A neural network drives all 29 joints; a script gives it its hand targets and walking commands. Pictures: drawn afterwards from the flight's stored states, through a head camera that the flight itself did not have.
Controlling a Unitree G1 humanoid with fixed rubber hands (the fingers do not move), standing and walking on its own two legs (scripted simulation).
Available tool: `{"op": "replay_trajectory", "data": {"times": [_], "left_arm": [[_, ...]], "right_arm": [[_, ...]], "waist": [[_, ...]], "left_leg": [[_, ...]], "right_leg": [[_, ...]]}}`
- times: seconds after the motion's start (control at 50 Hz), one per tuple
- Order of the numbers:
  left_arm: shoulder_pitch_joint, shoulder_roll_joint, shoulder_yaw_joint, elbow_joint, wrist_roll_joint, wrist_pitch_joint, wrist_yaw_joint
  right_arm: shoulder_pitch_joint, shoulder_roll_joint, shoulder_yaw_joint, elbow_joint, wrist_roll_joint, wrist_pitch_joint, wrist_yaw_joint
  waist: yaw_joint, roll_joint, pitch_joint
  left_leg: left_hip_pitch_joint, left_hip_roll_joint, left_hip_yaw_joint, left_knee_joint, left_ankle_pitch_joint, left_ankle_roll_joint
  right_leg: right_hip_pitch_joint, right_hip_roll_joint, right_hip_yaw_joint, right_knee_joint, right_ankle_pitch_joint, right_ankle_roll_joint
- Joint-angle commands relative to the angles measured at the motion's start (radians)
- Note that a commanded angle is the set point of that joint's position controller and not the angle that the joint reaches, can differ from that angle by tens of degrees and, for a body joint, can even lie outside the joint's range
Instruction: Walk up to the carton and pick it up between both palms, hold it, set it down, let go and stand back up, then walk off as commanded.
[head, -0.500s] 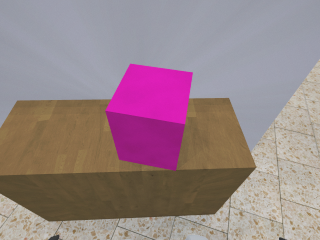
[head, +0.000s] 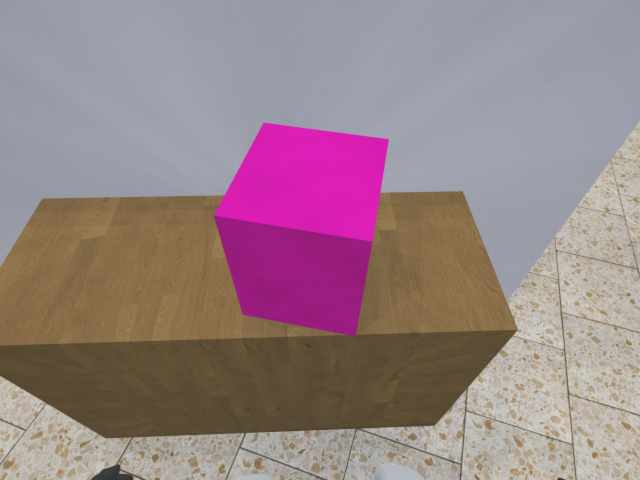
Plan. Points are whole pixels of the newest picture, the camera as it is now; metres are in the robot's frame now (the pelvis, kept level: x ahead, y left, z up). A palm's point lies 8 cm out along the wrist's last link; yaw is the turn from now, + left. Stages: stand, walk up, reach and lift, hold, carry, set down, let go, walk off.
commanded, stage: walk up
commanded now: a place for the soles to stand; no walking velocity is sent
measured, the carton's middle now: (310, 232) +0.48 +0.03 -0.01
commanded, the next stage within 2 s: reach and lift in 0.42 s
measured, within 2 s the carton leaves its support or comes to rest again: neither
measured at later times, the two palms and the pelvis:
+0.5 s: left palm out of the picture +0.09 +0.30 -0.09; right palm out of the picture +0.08 -0.32 -0.10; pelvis +0.01 +0.00 +0.00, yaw +0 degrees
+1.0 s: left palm (105, 478) +0.14 +0.26 -0.06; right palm out of the picture +0.11 -0.28 -0.06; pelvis -0.02 +0.00 +0.02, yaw +0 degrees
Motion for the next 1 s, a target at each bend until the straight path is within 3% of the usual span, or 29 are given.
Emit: {"op": "replay_trajectory", "data": {"times": [0.0,0.02,0.04,0.06,0.1,0.12,0.14,0.16,0.18,0.2,0.22,0.24,0.26,0.28,0.3,0.32,0.34,0.38,0.4,0.42,0.44,0.46,0.5,0.54,0.6,0.66,0.74,0.88,0.98], "left_arm": [[-0.139,0.219,0.086,-0.048,0.005,0.001,0.026],[-0.138,0.237,0.089,-0.04,0.007,-0.001,0.026],[-0.097,0.234,0.09,-0.029,0.008,-0.007,0.024],[-0.079,0.226,0.091,-0.017,0.007,-0.014,0.024],[0.014,0.211,0.099,0.011,0.013,-0.036,0.028],[0.032,0.249,0.109,0.019,0.024,-0.046,0.032],[0.051,0.315,0.122,0.015,0.029,-0.055,0.033],[0.05,0.359,0.131,0.019,0.015,-0.052,0.03],[0.002,0.355,0.129,0.005,0.014,-0.046,0.026],[-0.043,0.348,0.122,0.001,0.015,-0.042,0.026],[-0.072,0.322,0.108,-0.008,0.015,-0.035,0.025],[-0.107,0.268,0.092,-0.017,0.013,-0.029,0.023],[-0.132,0.209,0.082,-0.03,0.005,-0.021,0.022],[-0.116,0.194,0.08,-0.033,-0.001,-0.008,0.026],[-0.126,0.231,0.084,-0.038,0.005,-0.005,0.032],[-0.12,0.228,0.085,-0.032,0.003,-0.008,0.03],[-0.094,0.219,0.084,-0.026,0.005,-0.017,0.031],[-0.028,0.221,0.094,-0.001,0.011,-0.04,0.034],[0.007,0.249,0.104,0.009,0.019,-0.051,0.036],[-0.344,0.074,0.102,-0.071,0.068,0.215,0.041],[-0.407,0.065,0.077,-0.159,0.099,0.303,0.063],[-0.405,0.057,0.075,-0.177,0.107,0.338,0.065],[-0.419,0.083,0.093,-0.259,0.087,0.368,0.059],[-0.422,0.12,0.1,-0.316,0.051,0.361,0.057],[-0.363,0.113,0.122,-0.318,0.043,0.332,0.039],[-0.308,0.11,0.152,-0.321,0.039,0.305,0.019],[-0.28,0.116,0.194,-0.311,0.042,0.271,0.002],[-0.315,0.107,0.18,-0.312,0.001,0.216,-0.006],[-0.348,0.105,0.141,-0.381,-0.038,0.182,-0.009]], "right_arm": [[0.064,-0.358,-0.102,0.001,0.0,-0.048,-0.01],[0.029,-0.347,-0.099,0.005,0.006,-0.042,-0.008],[-0.003,-0.324,-0.093,-0.004,0.007,-0.04,-0.01],[-0.028,-0.302,-0.085,-0.008,0.007,-0.034,-0.011],[-0.09,-0.251,-0.063,-0.03,0.014,-0.025,-0.007],[-0.088,-0.214,-0.053,-0.039,0.016,-0.023,-0.004],[-0.072,-0.18,-0.048,-0.053,0.02,-0.016,-0.003],[-0.055,-0.199,-0.054,-0.046,0.029,-0.008,-0.01],[-0.047,-0.223,-0.061,-0.036,0.025,-0.006,-0.011],[-0.026,-0.225,-0.063,-0.021,0.022,-0.013,-0.007],[0.009,-0.218,-0.064,-0.007,0.022,-0.023,-0.007],[0.064,-0.223,-0.069,0.013,0.017,-0.034,-0.009],[0.085,-0.265,-0.081,0.02,0.005,-0.044,-0.01],[0.055,-0.34,-0.095,0.005,0.003,-0.048,-0.006],[0.043,-0.341,-0.095,-0.004,0.007,-0.049,-0.005],[0.022,-0.327,-0.091,0.004,0.013,-0.045,-0.008],[-0.006,-0.306,-0.082,-0.008,0.01,-0.042,-0.01],[-0.066,-0.264,-0.067,-0.027,0.017,-0.032,-0.01],[-0.088,-0.231,-0.058,-0.04,0.019,-0.027,-0.008],[-0.414,-0.077,-0.209,0.311,-0.135,-0.227,0.041],[-0.331,-0.176,-0.216,0.382,-0.148,-0.251,0.067],[-0.333,-0.177,-0.219,0.366,-0.136,-0.264,0.072],[-0.347,-0.161,-0.246,0.304,-0.13,-0.309,0.065],[-0.325,-0.134,-0.256,0.199,-0.117,-0.322,0.046],[-0.257,-0.086,-0.213,0.114,-0.1,-0.331,0.011],[-0.211,-0.043,-0.172,0.073,-0.066,-0.353,-0.012],[-0.168,0.021,-0.109,0.035,-0.029,-0.362,-0.028],[-0.162,0.102,-0.058,-0.074,-0.004,-0.347,-0.038],[-0.146,0.134,-0.031,-0.147,0.018,-0.312,-0.056]], "waist": [[-0.047,0.183,-0.014],[-0.028,0.134,0.012],[-0.014,0.137,0.013],[-0.003,0.156,0.007],[0.058,0.139,-0.042],[0.059,0.059,-0.065],[0.054,-0.103,-0.08],[0.037,-0.131,-0.063],[0.028,-0.112,-0.032],[0.01,-0.107,-0.014],[-0.012,-0.081,-0.015],[-0.04,-0.052,-0.044],[-0.045,0.073,-0.05],[-0.034,0.198,-0.008],[-0.033,0.174,0.005],[-0.02,0.146,-0.017],[-0.005,0.145,-0.018],[0.043,0.116,-0.056],[0.057,0.073,-0.074],[-0.027,0.2,0.011],[-0.067,0.303,0.027],[-0.061,0.272,0.006],[-0.051,0.085,-0.071],[-0.061,-0.062,-0.116],[-0.039,-0.148,-0.165],[-0.015,-0.185,-0.208],[0.007,-0.196,-0.2],[0.031,-0.149,-0.147],[0.029,-0.129,-0.122]], "left_leg": [[0.114,0.335,-0.633,-0.462,0.017,0.241],[0.063,0.338,-0.605,-0.449,0.059,0.282],[0.077,0.315,-0.524,-0.394,0.181,0.268],[0.059,0.265,-0.427,-0.346,0.284,0.234],[-0.115,0.174,-0.244,-0.215,0.366,0.154],[-0.19,0.116,-0.164,-0.095,0.335,0.107],[-0.284,0.001,-0.069,0.087,0.173,0.052],[-0.247,-0.02,0.003,0.149,-0.065,0.033],[-0.22,-0.001,-0.002,0.143,-0.165,0.037],[-0.176,0.005,-0.001,0.079,-0.141,0.042],[-0.096,0.018,-0.006,-0.046,-0.036,0.056],[0.041,0.037,-0.075,-0.165,0.071,0.073],[0.11,0.12,-0.315,-0.312,0.048,0.115],[0.12,0.269,-0.559,-0.413,0.087,0.18],[0.109,0.32,-0.59,-0.405,0.212,0.251],[0.113,0.311,-0.528,-0.362,0.327,0.268],[0.115,0.283,-0.46,-0.311,0.445,0.249],[-0.03,0.189,-0.261,-0.192,0.549,0.162],[-0.132,0.127,-0.172,-0.088,0.502,0.109],[-0.429,0.105,0.022,-0.241,-0.109,-0.023],[-0.503,0.161,-0.001,-0.267,-0.166,0.005],[-0.513,0.152,0.021,-0.25,-0.117,0.015],[-0.263,0.094,0.046,-0.161,0.044,0.005],[-0.049,0.066,0.035,-0.137,0.097,0.007],[0.042,0.045,0.045,-0.154,0.213,0.02],[0.061,0.021,0.046,-0.185,0.303,0.019],[0.029,-0.011,0.059,-0.23,0.289,0.012],[0.07,-0.017,0.079,-0.327,0.207,0.022],[0.206,-0.043,0.084,-0.307,0.147,0.013]], "right_leg": [[-0.258,0.008,-0.005,0.115,-0.199,-0.035],[-0.198,-0.006,0.018,0.115,-0.227,-0.04],[-0.179,-0.014,0.006,0.077,-0.201,-0.044],[-0.113,-0.012,-0.012,0.004,-0.149,-0.048],[0.164,0.014,-0.027,-0.199,0.08,-0.07],[0.247,-0.029,0.077,-0.263,0.093,-0.086],[0.27,-0.18,0.386,-0.375,0.004,-0.167],[0.197,-0.317,0.497,-0.436,-0.003,-0.269],[0.147,-0.348,0.505,-0.442,-0.004,-0.305],[0.11,-0.324,0.448,-0.412,0.02,-0.3],[0.077,-0.266,0.354,-0.325,0.094,-0.254],[-0.021,-0.182,0.234,-0.213,0.147,-0.182],[-0.14,-0.061,0.086,-0.019,0.133,-0.1],[-0.234,0.017,-0.027,0.088,-0.057,-0.04],[-0.225,0.004,0.003,0.101,-0.201,-0.037],[-0.164,0.0,-0.003,0.068,-0.224,-0.038],[-0.134,-0.007,-0.008,0.001,-0.168,-0.045],[0.12,-0.004,-0.019,-0.198,0.115,-0.065],[0.223,-0.024,0.059,-0.233,0.226,-0.09],[0.072,0.045,-0.075,-0.07,0.035,-0.082],[0.199,0.095,-0.12,0.04,0.07,-0.079],[0.272,0.086,-0.12,0.041,0.116,-0.079],[0.15,0.043,-0.087,-0.057,0.122,-0.08],[0.058,0.038,-0.07,-0.128,0.15,-0.064],[0.145,0.03,-0.039,-0.188,0.34,-0.028],[0.251,0.013,-0.006,-0.228,0.551,-0.006],[0.349,0.001,0.031,-0.262,0.598,0.021],[0.343,0.023,0.023,-0.369,0.255,0.006],[0.167,-0.027,0.049,-0.452,-0.018,-0.064]]}}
